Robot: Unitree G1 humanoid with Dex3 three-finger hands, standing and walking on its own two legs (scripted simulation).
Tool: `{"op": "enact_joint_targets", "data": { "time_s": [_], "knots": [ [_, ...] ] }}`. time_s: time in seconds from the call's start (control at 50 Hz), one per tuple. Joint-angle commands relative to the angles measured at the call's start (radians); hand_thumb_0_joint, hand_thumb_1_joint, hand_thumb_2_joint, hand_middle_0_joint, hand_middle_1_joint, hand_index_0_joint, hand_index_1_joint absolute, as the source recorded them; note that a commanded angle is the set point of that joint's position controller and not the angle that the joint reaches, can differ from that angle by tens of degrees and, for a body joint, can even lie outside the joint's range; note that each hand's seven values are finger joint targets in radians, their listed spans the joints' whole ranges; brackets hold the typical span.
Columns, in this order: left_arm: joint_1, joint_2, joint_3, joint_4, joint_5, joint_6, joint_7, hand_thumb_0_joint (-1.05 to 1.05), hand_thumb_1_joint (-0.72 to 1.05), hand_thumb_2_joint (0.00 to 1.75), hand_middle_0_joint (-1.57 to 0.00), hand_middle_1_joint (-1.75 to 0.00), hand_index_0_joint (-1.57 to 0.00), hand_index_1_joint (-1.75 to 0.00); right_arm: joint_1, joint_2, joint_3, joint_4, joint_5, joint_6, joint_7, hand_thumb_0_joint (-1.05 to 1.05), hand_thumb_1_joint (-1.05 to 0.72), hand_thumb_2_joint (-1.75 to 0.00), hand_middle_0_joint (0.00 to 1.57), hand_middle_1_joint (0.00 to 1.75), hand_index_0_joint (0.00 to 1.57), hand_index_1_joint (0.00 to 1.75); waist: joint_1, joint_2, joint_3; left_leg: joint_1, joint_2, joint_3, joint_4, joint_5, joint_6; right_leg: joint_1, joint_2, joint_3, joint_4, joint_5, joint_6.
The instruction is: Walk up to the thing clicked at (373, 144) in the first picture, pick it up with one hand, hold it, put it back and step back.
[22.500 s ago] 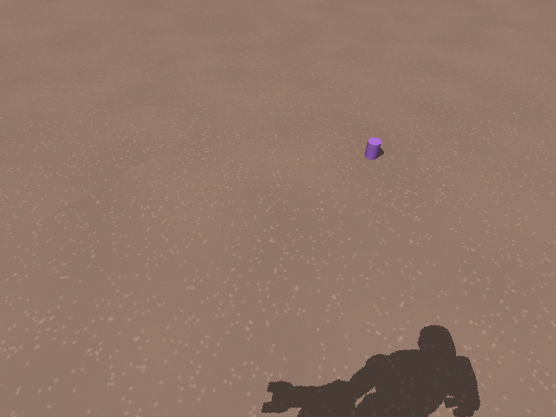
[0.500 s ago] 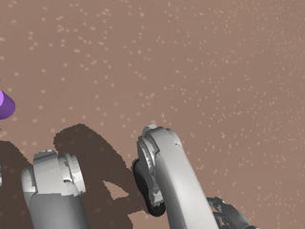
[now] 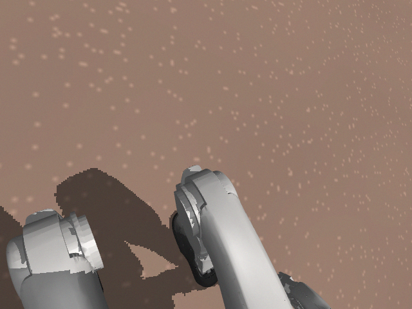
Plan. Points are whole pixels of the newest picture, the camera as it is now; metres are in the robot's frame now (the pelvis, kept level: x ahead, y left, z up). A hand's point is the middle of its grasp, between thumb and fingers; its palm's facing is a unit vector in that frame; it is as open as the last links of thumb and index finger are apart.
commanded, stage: close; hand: left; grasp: from above
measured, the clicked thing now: out of the picture +0.45 +0.31 -0.26
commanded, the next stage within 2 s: settle in 1.30 s
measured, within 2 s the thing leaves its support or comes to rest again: leaves its support in 1.86 s
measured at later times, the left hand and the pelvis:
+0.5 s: hand out of the picture +0.44 +0.31 -0.23, palm faces -0.43 -0.14 -0.89, open 12.5 cm; pelvis +0.00 +0.00 +0.00, yaw +0 degrees
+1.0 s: hand out of the picture +0.44 +0.31 -0.23, palm faces -0.44 -0.14 -0.89, open 11.9 cm; pelvis -0.01 +0.00 +0.00, yaw +0 degrees
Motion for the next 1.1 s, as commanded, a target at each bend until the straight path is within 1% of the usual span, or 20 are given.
{"op": "enact_joint_targets", "data": {
  "time_s": [0.0, 0.02, 0.06, 0.1, 0.12, 0.14, 0.16, 0.2, 0.24, 0.3, 0.38, 0.42, 0.46, 0.52, 0.6, 0.7, 0.84, 0.94, 1.0, 1.08],
  "knots": [
    [-0.235, 0.213, 0.001, -0.089, -0.010, -0.011, 0.017, 0.00, -0.40, 0.97, -0.11, -1.13, -0.14, -1.10, 0.185, -0.328, -0.097, 0.010, -0.002, 0.010, -0.016, 0.00, -0.90, -0.90, 0.20, 0.30, 0.20, 0.30, -0.041, 0.442, -0.604, 0.478, 0.038, 0.114, -0.270, 0.160, 0.046, 0.311, 0.006, -0.154, -0.195, 0.220, -0.100],
    [-0.242, 0.191, -0.017, -0.111, -0.005, -0.016, 0.011, 0.00, -0.36, 0.95, -0.14, -1.12, -0.17, -1.08, 0.188, -0.328, -0.098, 0.003, -0.006, 0.009, -0.015, 0.00, -0.90, -0.90, 0.20, 0.30, 0.20, 0.30, -0.046, 0.441, -0.611, 0.490, 0.036, 0.117, -0.272, 0.173, 0.046, 0.321, 0.006, -0.153, -0.197, 0.232, -0.098],
    [-0.234, 0.207, -0.006, -0.116, -0.003, -0.024, 0.012, 0.00, -0.34, 0.96, -0.15, -1.13, -0.18, -1.10, 0.198, -0.326, -0.097, 0.017, -0.006, 0.015, -0.014, 0.00, -0.90, -0.90, 0.20, 0.30, 0.20, 0.30, -0.041, 0.461, -0.628, 0.508, 0.038, 0.115, -0.272, 0.195, 0.042, 0.335, 0.008, -0.153, -0.195, 0.251, -0.098],
    [-0.253, 0.191, -0.021, -0.121, 0.003, -0.032, 0.010, 0.00, -0.31, 0.94, -0.16, -1.14, -0.20, -1.10, 0.204, -0.326, -0.097, 0.019, -0.010, 0.013, -0.012, 0.00, -0.90, -0.90, 0.20, 0.30, 0.20, 0.30, -0.056, 0.452, -0.612, 0.509, 0.039, 0.111, -0.266, 0.192, 0.042, 0.325, 0.007, -0.159, -0.195, 0.252, -0.095],
    [-0.231, 0.202, -0.017, -0.113, 0.006, -0.034, 0.016, 0.00, -0.30, 0.95, -0.17, -1.13, -0.21, -1.09, 0.196, -0.320, -0.094, 0.023, -0.007, 0.015, -0.014, 0.00, -0.90, -0.90, 0.20, 0.30, 0.20, 0.30, -0.039, 0.459, -0.620, 0.507, 0.039, 0.117, -0.269, 0.190, 0.042, 0.335, 0.012, -0.155, -0.202, 0.249, -0.098],
    [-0.261, 0.151, -0.054, -0.120, 0.001, -0.038, 0.013, 0.00, -0.29, 0.92, -0.17, -1.12, -0.21, -1.08, 0.190, -0.321, -0.094, 0.004, -0.008, 0.011, -0.010, 0.00, -0.90, -0.90, 0.20, 0.30, 0.20, 0.30, -0.058, 0.453, -0.595, 0.479, 0.036, 0.120, -0.261, 0.182, 0.046, 0.322, 0.009, -0.155, -0.203, 0.248, -0.095],
    [-0.239, 0.190, -0.029, -0.098, -0.003, -0.040, 0.021, 0.00, -0.30, 0.91, -0.16, -1.11, -0.20, -1.07, 0.193, -0.322, -0.091, 0.023, -0.008, 0.015, -0.014, 0.00, -0.90, -0.90, 0.20, 0.30, 0.20, 0.30, -0.050, 0.422, -0.598, 0.474, 0.040, 0.116, -0.261, 0.166, 0.049, 0.331, 0.012, -0.157, -0.214, 0.237, -0.093],
    [-0.235, 0.203, -0.028, -0.101, 0.001, -0.044, 0.027, 0.00, -0.30, 0.88, -0.16, -1.10, -0.20, -1.06, 0.199, -0.321, -0.088, 0.022, -0.009, 0.014, -0.015, 0.00, -0.90, -0.90, 0.20, 0.30, 0.20, 0.30, -0.046, 0.431, -0.597, 0.465, 0.038, 0.126, -0.259, 0.170, 0.050, 0.351, 0.014, -0.147, -0.218, 0.243, -0.092],
    [-0.228, 0.192, -0.035, -0.093, 0.002, -0.043, 0.033, 0.00, -0.27, 0.92, -0.19, -1.10, -0.23, -1.07, 0.189, -0.322, -0.091, 0.018, -0.008, 0.010, -0.017, 0.00, -0.90, -0.90, 0.20, 0.30, 0.20, 0.30, -0.043, 0.420, -0.600, 0.468, 0.039, 0.127, -0.251, 0.172, 0.051, 0.344, 0.015, -0.149, -0.218, 0.245, -0.091],
    [-0.245, 0.173, -0.057, -0.082, 0.004, -0.038, 0.038, 0.00, -0.25, 0.89, -0.20, -1.10, -0.24, -1.06, 0.183, -0.328, -0.088, 0.008, -0.012, 0.000, -0.015, 0.00, -0.90, -0.90, 0.20, 0.30, 0.20, 0.30, -0.060, 0.425, -0.575, 0.474, 0.040, 0.124, -0.259, 0.157, 0.048, 0.333, 0.013, -0.155, -0.216, 0.236, -0.092],
    [-0.238, 0.195, -0.040, -0.091, 0.001, -0.033, 0.045, 0.00, -0.19, 0.89, -0.25, -1.09, -0.29, -1.05, 0.176, -0.332, -0.084, -0.002, -0.012, 0.000, -0.017, 0.00, -0.90, -0.90, 0.20, 0.30, 0.20, 0.30, -0.045, 0.424, -0.587, 0.475, 0.040, 0.120, -0.268, 0.154, 0.045, 0.334, 0.012, -0.159, -0.218, 0.225, -0.091],
    [-0.253, 0.188, -0.051, -0.089, 0.006, -0.028, 0.041, 0.00, -0.17, 0.89, -0.26, -1.10, -0.30, -1.05, 0.185, -0.333, -0.087, 0.004, -0.011, -0.004, -0.016, 0.00, -0.90, -0.90, 0.20, 0.30, 0.20, 0.30, -0.058, 0.433, -0.581, 0.485, 0.040, 0.116, -0.269, 0.159, 0.044, 0.324, 0.008, -0.159, -0.208, 0.234, -0.093],
    [-0.253, 0.206, -0.042, -0.088, 0.002, -0.022, 0.042, 0.00, -0.15, 0.91, -0.28, -1.10, -0.32, -1.05, 0.177, -0.334, -0.089, 0.003, -0.004, -0.004, -0.018, 0.00, -0.90, -0.90, 0.20, 0.30, 0.20, 0.30, -0.049, 0.428, -0.578, 0.475, 0.041, 0.119, -0.270, 0.139, 0.044, 0.314, 0.010, -0.157, -0.211, 0.216, -0.095],
    [-0.257, 0.198, -0.044, -0.089, 0.004, -0.021, 0.040, 0.00, -0.12, 0.88, -0.30, -1.08, -0.34, -1.04, 0.191, -0.337, -0.085, 0.008, -0.010, -0.008, -0.013, 0.00, -0.90, -0.90, 0.20, 0.30, 0.20, 0.30, -0.060, 0.437, -0.564, 0.485, 0.042, 0.111, -0.271, 0.156, 0.042, 0.309, 0.006, -0.159, -0.208, 0.228, -0.093],
    [-0.232, 0.221, -0.030, -0.079, -0.007, -0.018, 0.041, 0.00, -0.09, 0.88, -0.33, -1.06, -0.37, -1.02, 0.182, -0.330, -0.075, 0.000, -0.008, -0.004, -0.017, 0.00, -0.90, -0.90, 0.20, 0.30, 0.20, 0.30, -0.046, 0.417, -0.579, 0.461, 0.041, 0.119, -0.267, 0.155, 0.048, 0.338, 0.011, -0.152, -0.221, 0.229, -0.091],
    [-0.253, 0.212, -0.041, -0.083, -0.007, -0.017, 0.036, 0.00, -0.04, 0.86, -0.37, -1.04, -0.41, -1.00, 0.190, -0.335, -0.082, -0.003, -0.005, -0.006, -0.019, 0.00, -0.90, -0.90, 0.20, 0.30, 0.20, 0.30, -0.061, 0.414, -0.557, 0.458, 0.041, 0.118, -0.269, 0.140, 0.048, 0.324, 0.007, -0.152, -0.221, 0.217, -0.092],
    [-0.235, 0.220, -0.038, -0.080, -0.004, -0.026, 0.032, 0.00, 0.05, 0.87, -0.45, -1.03, -0.48, -0.99, 0.180, -0.339, -0.081, -0.012, -0.006, 0.002, -0.025, 0.00, -0.90, -0.90, 0.20, 0.30, 0.20, 0.30, -0.050, 0.422, -0.558, 0.464, 0.042, 0.110, -0.284, 0.133, 0.043, 0.317, 0.006, -0.159, -0.215, 0.206, -0.095],
    [-0.249, 0.216, -0.045, -0.086, -0.001, -0.026, 0.028, 0.00, 0.11, 0.87, -0.49, -1.01, -0.53, -0.98, 0.191, -0.336, -0.074, -0.012, -0.009, 0.001, -0.025, 0.00, -0.90, -0.90, 0.20, 0.30, 0.20, 0.30, -0.067, 0.402, -0.566, 0.467, 0.041, 0.119, -0.262, 0.152, 0.050, 0.337, 0.009, -0.149, -0.226, 0.232, -0.088],
    [-0.227, 0.229, -0.038, -0.080, 0.001, -0.027, 0.038, 0.00, 0.14, 0.85, -0.52, -0.99, -0.55, -0.95, 0.185, -0.337, -0.077, -0.011, -0.011, 0.007, -0.032, 0.00, -0.90, -0.90, 0.20, 0.30, 0.20, 0.30, -0.050, 0.419, -0.571, 0.453, 0.043, 0.126, -0.269, 0.137, 0.049, 0.355, 0.014, -0.144, -0.237, 0.218, -0.090],
    [-0.244, 0.217, -0.053, -0.082, 0.001, -0.023, 0.031, 0.00, 0.16, 0.85, -0.54, -0.99, -0.57, -0.95, 0.188, -0.337, -0.077, -0.015, -0.014, 0.005, -0.033, 0.00, -0.90, -0.90, 0.20, 0.30, 0.20, 0.30, -0.065, 0.420, -0.554, 0.457, 0.041, 0.124, -0.275, 0.124, 0.049, 0.339, 0.012, -0.146, -0.237, 0.205, -0.092]
  ]
}}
